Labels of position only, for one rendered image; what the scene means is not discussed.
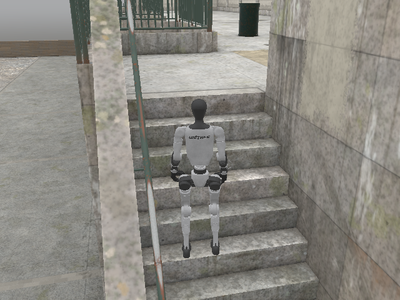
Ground stairs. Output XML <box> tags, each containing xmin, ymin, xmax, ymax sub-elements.
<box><xmin>127</xmin><ymin>92</ymin><xmax>319</xmax><ymax>300</ymax></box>

